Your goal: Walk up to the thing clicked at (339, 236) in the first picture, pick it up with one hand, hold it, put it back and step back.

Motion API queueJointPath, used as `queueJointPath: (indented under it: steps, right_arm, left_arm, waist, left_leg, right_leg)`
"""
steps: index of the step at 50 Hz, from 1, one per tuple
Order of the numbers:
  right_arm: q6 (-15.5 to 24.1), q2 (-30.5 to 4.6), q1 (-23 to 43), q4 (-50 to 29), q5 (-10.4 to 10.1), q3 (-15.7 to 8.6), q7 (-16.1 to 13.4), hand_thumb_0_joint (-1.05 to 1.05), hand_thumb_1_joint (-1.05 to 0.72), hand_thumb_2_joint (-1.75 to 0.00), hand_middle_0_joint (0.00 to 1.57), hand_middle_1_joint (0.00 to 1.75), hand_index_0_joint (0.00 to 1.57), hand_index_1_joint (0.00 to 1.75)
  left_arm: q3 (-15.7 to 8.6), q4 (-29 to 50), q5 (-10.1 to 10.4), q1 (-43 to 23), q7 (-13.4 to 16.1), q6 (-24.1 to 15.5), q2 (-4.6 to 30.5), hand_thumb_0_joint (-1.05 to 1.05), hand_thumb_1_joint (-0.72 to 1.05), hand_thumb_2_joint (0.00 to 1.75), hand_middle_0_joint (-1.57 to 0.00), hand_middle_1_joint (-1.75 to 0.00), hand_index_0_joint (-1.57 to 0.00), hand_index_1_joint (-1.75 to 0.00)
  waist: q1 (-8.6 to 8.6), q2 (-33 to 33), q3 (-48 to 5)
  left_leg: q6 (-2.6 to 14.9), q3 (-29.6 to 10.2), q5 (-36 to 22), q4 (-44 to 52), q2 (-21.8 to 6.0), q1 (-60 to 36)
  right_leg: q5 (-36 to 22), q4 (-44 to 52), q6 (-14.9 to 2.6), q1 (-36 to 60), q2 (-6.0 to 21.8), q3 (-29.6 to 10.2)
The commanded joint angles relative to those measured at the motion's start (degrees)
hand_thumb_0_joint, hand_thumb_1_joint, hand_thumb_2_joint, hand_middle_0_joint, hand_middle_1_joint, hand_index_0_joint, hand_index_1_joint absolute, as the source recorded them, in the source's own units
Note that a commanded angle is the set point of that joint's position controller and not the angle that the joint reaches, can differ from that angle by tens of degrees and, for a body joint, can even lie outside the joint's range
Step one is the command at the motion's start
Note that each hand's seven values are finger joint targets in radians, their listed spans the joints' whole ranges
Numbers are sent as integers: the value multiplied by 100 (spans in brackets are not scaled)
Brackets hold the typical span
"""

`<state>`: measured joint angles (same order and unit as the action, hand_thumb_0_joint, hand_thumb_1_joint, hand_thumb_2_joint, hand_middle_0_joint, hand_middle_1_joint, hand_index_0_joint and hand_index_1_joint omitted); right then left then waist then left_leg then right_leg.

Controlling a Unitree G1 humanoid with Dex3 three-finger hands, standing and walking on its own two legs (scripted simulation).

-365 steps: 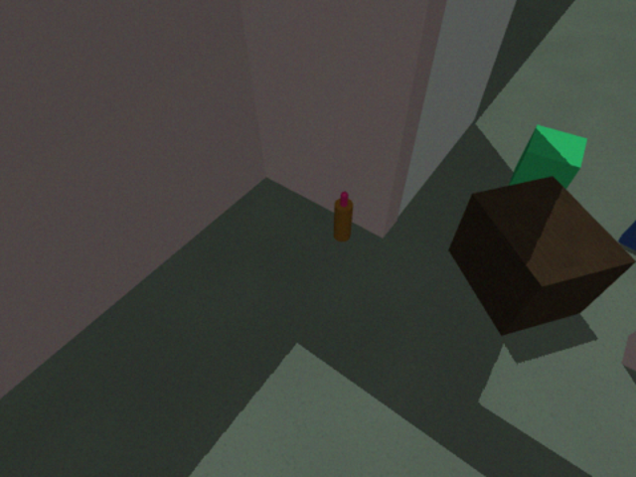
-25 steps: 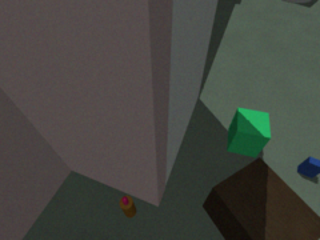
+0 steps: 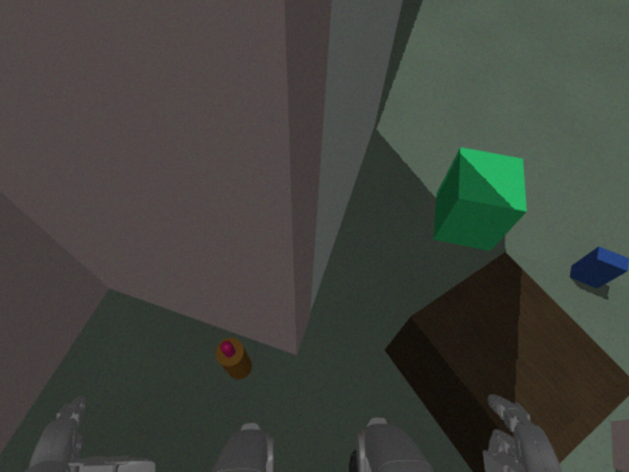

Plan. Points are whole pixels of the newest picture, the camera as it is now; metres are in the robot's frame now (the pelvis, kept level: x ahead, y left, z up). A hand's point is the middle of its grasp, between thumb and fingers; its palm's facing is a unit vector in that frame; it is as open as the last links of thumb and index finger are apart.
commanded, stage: go down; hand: left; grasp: from the side
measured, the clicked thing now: (233, 357) +0.38 +0.20 -0.59
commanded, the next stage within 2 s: none
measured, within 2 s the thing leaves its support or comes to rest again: neither
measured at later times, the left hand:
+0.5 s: hand (102, 457) +0.15 +0.29 -0.15, palm faces +0.12 -0.95 -0.30, open 17.3 cm
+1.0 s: hand (101, 404) +0.23 +0.34 -0.22, palm faces +0.16 -0.96 -0.22, open 17.4 cm
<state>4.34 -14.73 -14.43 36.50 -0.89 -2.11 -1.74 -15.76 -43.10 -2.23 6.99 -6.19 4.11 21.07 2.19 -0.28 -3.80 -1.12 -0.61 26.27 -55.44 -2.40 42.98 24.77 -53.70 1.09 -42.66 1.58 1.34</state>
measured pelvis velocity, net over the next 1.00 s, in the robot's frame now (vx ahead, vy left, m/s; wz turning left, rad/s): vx -0.04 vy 0.00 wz -0.01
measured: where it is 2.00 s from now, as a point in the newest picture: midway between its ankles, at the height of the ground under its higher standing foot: outside the picture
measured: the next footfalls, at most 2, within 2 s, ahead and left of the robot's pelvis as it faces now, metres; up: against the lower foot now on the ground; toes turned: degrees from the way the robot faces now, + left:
none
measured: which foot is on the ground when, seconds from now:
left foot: down 0.00-1.00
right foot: down 0.00-1.00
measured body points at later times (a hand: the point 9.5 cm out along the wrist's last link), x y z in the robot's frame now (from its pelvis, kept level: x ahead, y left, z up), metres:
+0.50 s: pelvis +0.00 +0.01 -0.04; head +0.10 +0.03 +0.40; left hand +0.14 +0.34 -0.13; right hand +0.18 -0.24 -0.12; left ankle +0.01 +0.13 -0.68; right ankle +0.01 -0.13 -0.68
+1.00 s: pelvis -0.04 +0.00 -0.14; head +0.12 +0.03 +0.27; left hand +0.21 +0.39 -0.20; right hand +0.15 -0.27 -0.24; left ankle +0.01 +0.13 -0.68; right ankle +0.01 -0.13 -0.68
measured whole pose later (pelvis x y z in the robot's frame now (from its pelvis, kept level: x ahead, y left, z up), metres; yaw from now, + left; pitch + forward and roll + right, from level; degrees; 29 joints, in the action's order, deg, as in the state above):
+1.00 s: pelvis -0.04 +0.00 -0.14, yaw +0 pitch +29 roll -3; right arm 11.9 -17.0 -7.5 34.0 0.7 0.6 -3.8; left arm -30.9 -40.7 7.2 -4.0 -22.3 -10.2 31.1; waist 2.2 -1.1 -9.2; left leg -1.7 -3.9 37.1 -93.2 -1.9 85.4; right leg 35.7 -90.7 0.7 -84.1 1.9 2.5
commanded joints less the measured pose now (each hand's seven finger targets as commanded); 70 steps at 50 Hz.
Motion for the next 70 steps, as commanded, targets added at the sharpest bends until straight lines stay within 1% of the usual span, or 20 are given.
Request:
queueJointPath:
  steps: [1,4,8,9,10,12,14,15,19,24,30,37,42,43,44,46,50,58,63,70]
  right_arm:
    - [416,-901,52,-906,-38,-357,-142,0,-90,-90,20,30,20,30]
    - [451,-871,63,-978,-25,-302,-219,0,-89,-89,20,30,20,30]
    - [543,-791,158,-1151,1,-251,-301,0,-89,-89,20,30,20,30]
    - [547,-815,127,-1130,1,-245,-311,0,-89,-89,20,30,20,30]
    - [580,-781,189,-1201,7,-231,-309,0,-88,-89,20,30,20,30]
    - [607,-790,164,-1198,27,-232,-340,0,-89,-89,20,30,20,30]
    - [647,-732,100,-1245,32,-206,-373,0,-89,-89,20,30,20,30]
    - [673,-751,94,-1238,37,-204,-371,0,-90,-90,20,30,20,30]
    - [741,-727,130,-1293,59,-189,-370,0,-91,-90,20,30,20,30]
    - [857,-693,197,-1373,80,-184,-353,0,-93,-91,20,30,20,30]
    - [919,-778,215,-1342,71,-215,-288,0,-94,-91,20,30,20,30]
    - [1057,-965,350,-1156,81,-216,-285,0,-94,-91,20,30,20,30]
    - [1121,-1132,321,-1077,78,-224,-326,0,-92,-90,20,30,20,30]
    - [1107,-1201,280,-1008,78,-228,-327,0,-90,-90,20,30,20,30]
    - [1089,-1213,333,-971,88,-181,-314,0,-90,-90,20,30,20,30]
    - [1033,-1223,293,-899,93,-191,-289,0,-89,-90,20,30,20,30]
    - [965,-1296,370,-793,119,-181,-263,0,-89,-90,20,30,20,30]
    - [948,-1407,427,-561,151,-153,-273,0,-90,-90,20,30,20,30]
    - [934,-1536,323,-437,186,-105,-279,0,-90,-90,20,30,20,30]
    - [908,-1602,373,-404,174,-45,-293,0,-91,-90,20,30,20,30]
  left_arm:
    - [-354,1720,95,226,29,55,1134,0,-57,0,-9,-4,-9,-5]
    - [-526,1911,76,634,92,340,1316,0,-56,0,-8,-4,-8,-4]
    - [-382,2415,133,870,97,606,1041,0,-55,0,-9,-4,-9,-4]
    - [-560,2421,142,939,125,674,1217,0,-54,0,-8,-4,-8,-4]
    - [-428,2609,167,915,94,677,1052,0,-55,0,-8,-4,-8,-4]
    - [-612,2697,175,976,103,736,1249,0,-54,0,-8,-4,-8,-4]
    - [-469,2773,222,1225,52,792,1044,0,-54,0,-8,-4,-8,-4]
    - [-634,2815,243,1251,40,807,1183,0,-53,0,-8,-3,-8,-3]
    - [-633,2839,302,1336,-50,749,1129,0,-51,0,-8,-2,-8,-2]
    - [-791,2908,385,1391,-165,494,1202,0,-50,0,-8,-2,-8,-2]
    - [-1008,2895,538,1599,-327,181,1284,0,-51,1,-8,-2,-7,-3]
    - [-1473,2045,786,-130,-726,-835,1824,0,-59,0,-8,-4,-8,-4]
    - [-1673,1656,924,-721,-1302,-1476,2209,0,-55,2,-7,-6,-7,-5]
    - [-1903,1502,952,-857,-1356,-1551,2415,0,-58,2,-7,-6,-7,-6]
    - [-2103,1283,974,-873,-1416,-1612,2660,0,-58,3,-7,-6,-7,-6]
    - [-2135,942,1020,-712,-1546,-1666,2540,0,-59,3,-7,-6,-7,-6]
    - [-2409,778,1080,-1135,-1827,-1833,2954,0,-57,4,-7,-6,-6,-6]
    - [-2688,431,1242,-2318,-2293,-2379,3326,0,-61,4,-7,-8,-7,-8]
    - [-2889,234,1288,-2643,-2578,-2520,3749,0,-61,3,-7,-6,-7,-7]
    - [-3038,103,1320,-2976,-2770,-2448,4100,0,-59,2,-7,-4,-6,-5]
  waist:
    - [-88,474,-1633]
    - [-78,363,-1603]
    - [-16,546,-1626]
    - [-48,505,-1474]
    - [-43,586,-1545]
    - [-39,690,-1519]
    - [29,561,-1660]
    - [-37,556,-1766]
    - [-20,581,-1733]
    - [-83,593,-1686]
    - [-165,600,-2009]
    - [-9,450,-1778]
    - [-101,710,-2614]
    - [-179,784,-2796]
    - [-301,803,-2871]
    - [-364,641,-3119]
    - [-412,717,-3305]
    - [-206,801,-3343]
    - [-249,955,-3745]
    - [-297,960,-3781]
  left_leg:
    - [81,-39,-1475,513,74,-693]
    - [116,-19,-1445,294,103,-457]
    - [97,-39,-1450,136,99,-384]
    - [98,-72,-1261,163,91,-269]
    - [76,-90,-1384,122,72,-276]
    - [74,-102,-1287,75,77,-215]
    - [104,-80,-1550,-120,95,-167]
    - [103,-97,-1737,-164,87,-159]
    - [108,-121,-1835,-342,85,24]
    - [142,-86,-1156,-512,140,450]
    - [102,-173,-1513,-779,110,595]
    - [190,-260,-25,-1489,135,1860]
    - [155,-263,90,-1971,125,2038]
    - [135,-295,-101,-2061,133,2051]
    - [131,-311,-74,-2123,141,2204]
    - [163,-258,-392,-2363,159,2321]
    - [181,-207,-590,-2702,183,2645]
    - [201,-290,100,-3257,153,3300]
    - [196,-290,-226,-3606,153,3354]
    - [201,-284,272,-3799,147,3756]
  right_leg:
    - [-1144,272,-211,505,-169,139]
    - [-1161,207,-189,483,-140,129]
    - [-1142,56,-186,311,-143,150]
    - [-956,33,-193,211,-161,166]
    - [-1014,-56,-203,148,-166,176]
    - [-917,-118,-205,28,-176,189]
    - [-1207,-177,-187,81,-154,178]
    - [-1328,-255,-197,135,-154,179]
    - [-1371,-452,-205,-100,-144,181]
    - [-886,-554,-198,-410,-126,142]
    - [-1038,-1027,-240,-681,-140,165]
    - [121,-1722,-215,-2015,-92,50]
    - [248,-2170,-228,-2402,-37,-132]
    - [93,-2355,-247,-2493,-47,-69]
    - [129,-2465,-252,-2537,-56,-51]
    - [-76,-2575,-265,-2498,-58,-61]
    - [-168,-2861,-286,-2707,-72,-30]
    - [361,-3446,-294,-3651,-102,27]
    - [158,-3813,-313,-3851,-100,71]
    - [527,-4047,-306,-4104,-127,115]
